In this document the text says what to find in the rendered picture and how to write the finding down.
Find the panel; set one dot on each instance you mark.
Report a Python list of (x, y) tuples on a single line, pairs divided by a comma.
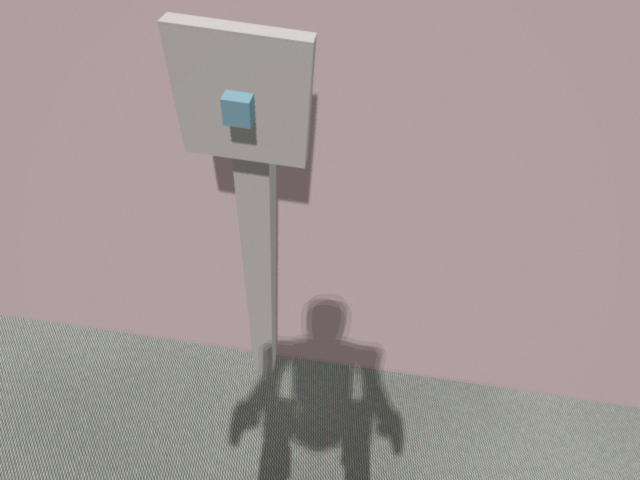
[(206, 56)]

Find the button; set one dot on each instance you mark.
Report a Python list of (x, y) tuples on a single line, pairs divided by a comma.
[(237, 109)]

